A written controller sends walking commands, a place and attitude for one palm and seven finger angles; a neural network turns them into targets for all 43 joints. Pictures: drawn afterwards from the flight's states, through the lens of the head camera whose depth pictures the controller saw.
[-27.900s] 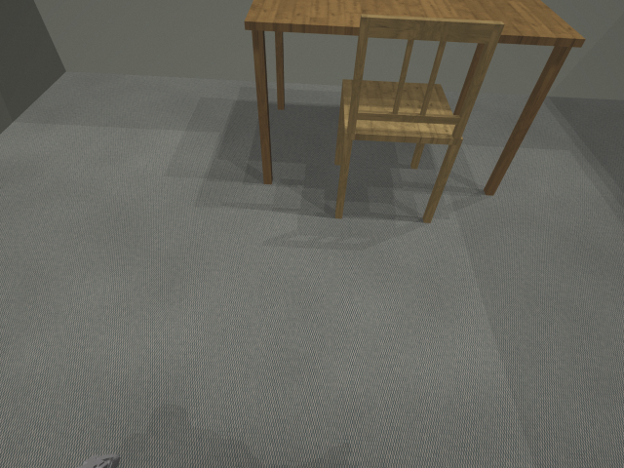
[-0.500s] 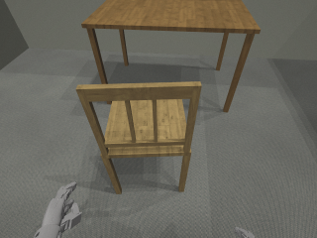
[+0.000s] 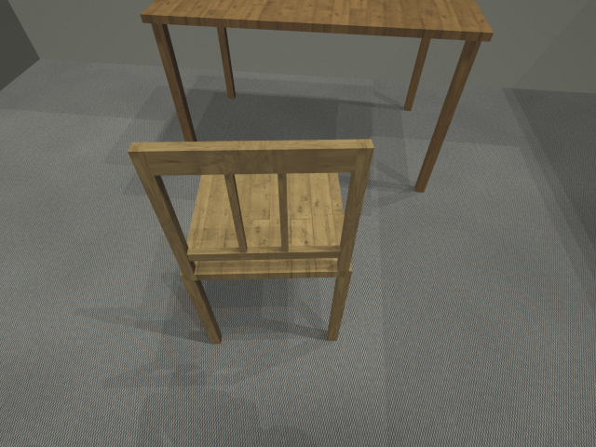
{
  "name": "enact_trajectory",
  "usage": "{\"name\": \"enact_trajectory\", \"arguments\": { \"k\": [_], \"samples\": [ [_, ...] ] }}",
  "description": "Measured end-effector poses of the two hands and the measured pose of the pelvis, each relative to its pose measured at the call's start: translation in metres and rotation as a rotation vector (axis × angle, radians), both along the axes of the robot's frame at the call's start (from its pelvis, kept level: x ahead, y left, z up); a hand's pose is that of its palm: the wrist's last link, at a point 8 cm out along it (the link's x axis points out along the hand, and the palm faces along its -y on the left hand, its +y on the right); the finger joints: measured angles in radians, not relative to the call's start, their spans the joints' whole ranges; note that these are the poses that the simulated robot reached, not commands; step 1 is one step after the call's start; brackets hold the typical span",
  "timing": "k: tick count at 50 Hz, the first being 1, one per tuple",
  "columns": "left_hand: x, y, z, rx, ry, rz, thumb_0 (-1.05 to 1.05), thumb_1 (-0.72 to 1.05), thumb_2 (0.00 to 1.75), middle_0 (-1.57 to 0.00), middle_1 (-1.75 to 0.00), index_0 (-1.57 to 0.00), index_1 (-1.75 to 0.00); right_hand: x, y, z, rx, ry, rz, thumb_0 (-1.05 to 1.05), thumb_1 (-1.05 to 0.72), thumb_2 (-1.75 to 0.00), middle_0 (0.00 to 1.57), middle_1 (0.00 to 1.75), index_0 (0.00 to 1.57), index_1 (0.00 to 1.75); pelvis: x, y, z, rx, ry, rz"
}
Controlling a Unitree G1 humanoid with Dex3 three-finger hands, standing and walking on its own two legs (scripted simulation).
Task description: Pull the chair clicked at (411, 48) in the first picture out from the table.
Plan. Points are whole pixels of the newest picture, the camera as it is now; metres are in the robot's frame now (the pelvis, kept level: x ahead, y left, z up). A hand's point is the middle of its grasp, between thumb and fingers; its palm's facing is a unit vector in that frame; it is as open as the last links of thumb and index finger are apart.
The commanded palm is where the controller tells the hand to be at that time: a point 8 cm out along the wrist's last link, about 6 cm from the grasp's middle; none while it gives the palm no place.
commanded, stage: let the arm hang, fingers relaxed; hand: left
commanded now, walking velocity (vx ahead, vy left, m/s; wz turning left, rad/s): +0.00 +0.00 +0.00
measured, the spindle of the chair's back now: (237, 215) +0.57 +0.17 -0.10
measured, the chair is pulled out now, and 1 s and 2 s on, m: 0.61 0.61 0.61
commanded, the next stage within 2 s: look to check the result in 0.44 s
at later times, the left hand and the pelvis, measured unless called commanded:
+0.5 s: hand out of the picture -0.01 +0.16 -0.18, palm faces +0.02 -0.99 -0.17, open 7.4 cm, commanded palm none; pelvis +0.00 +0.00 +0.00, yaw +0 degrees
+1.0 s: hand out of the picture +0.00 +0.16 -0.18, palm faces +0.02 -0.98 -0.18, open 7.4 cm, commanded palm none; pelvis +0.00 -0.01 +0.00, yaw +0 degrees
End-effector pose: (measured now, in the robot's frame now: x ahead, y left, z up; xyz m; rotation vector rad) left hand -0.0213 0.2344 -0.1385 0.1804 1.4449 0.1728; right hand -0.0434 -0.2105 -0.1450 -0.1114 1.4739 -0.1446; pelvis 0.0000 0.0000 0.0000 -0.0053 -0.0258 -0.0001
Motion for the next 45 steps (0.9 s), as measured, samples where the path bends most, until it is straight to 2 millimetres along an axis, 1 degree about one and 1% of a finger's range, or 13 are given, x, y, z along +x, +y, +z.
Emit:
{"name": "enact_trajectory", "arguments": {
  "k": [4,11,18,34,45],
  "samples": [
    [-0.001,-0.011,-0.002,-0.021,-0.003,0.002,0.01,0.91,0.9,-0.2,-0.3,-0.2,-0.29,0.001,0.008,-0.003,0.021,-0.008,-0.006,0.0,-0.91,-0.9,0.2,0.3,0.2,0.3,-0.001,-0.001,0.0,0.002,0.0,-0.003],
    [0.006,-0.03,-0.007,-0.061,-0.029,-0.004,0.01,0.91,0.9,-0.2,-0.3,-0.2,-0.29,0.009,0.013,-0.004,0.03,-0.043,-0.015,0.0,-0.91,-0.9,0.2,0.3,0.2,0.3,-0.003,-0.002,-0.001,0.003,0.0,-0.008],
    [0.006,-0.03,-0.009,-0.064,-0.032,0.003,0.02,0.92,0.9,-0.2,-0.3,-0.2,-0.29,0.013,0.012,-0.003,0.022,-0.056,-0.018,0.0,-0.91,-0.9,0.2,0.3,0.2,0.3,-0.003,-0.003,-0.001,0.002,0.004,-0.009],
    [0.012,-0.027,-0.007,-0.054,-0.03,0.003,0.01,0.91,0.9,-0.2,-0.3,-0.2,-0.29,0.012,0.007,-0.001,0.009,-0.034,-0.017,0.0,-0.91,-0.9,0.2,0.3,0.19,0.3,0.001,-0.004,0.0,0.004,0.01,-0.007],
    [0.017,-0.027,-0.007,-0.049,-0.032,0.0,0.01,0.91,0.9,-0.2,-0.3,-0.2,-0.29,0.019,0.007,-0.002,0.013,-0.042,-0.015,0.0,-0.91,-0.9,0.2,0.3,0.19,0.3,0.004,-0.005,0.0,0.004,0.009,-0.008]
  ]
}}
